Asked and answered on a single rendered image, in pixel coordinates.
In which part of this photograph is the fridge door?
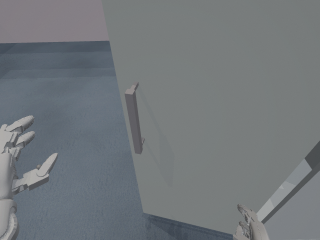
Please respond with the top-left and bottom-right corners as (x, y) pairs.
(101, 0), (320, 235)

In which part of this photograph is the robot right hand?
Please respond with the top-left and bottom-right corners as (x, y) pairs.
(233, 203), (270, 240)

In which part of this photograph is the left robot forearm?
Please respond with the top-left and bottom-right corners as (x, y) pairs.
(0, 199), (20, 240)

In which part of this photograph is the handle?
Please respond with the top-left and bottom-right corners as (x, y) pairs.
(124, 81), (145, 155)

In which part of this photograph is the robot left hand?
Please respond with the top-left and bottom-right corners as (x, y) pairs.
(0, 115), (58, 200)

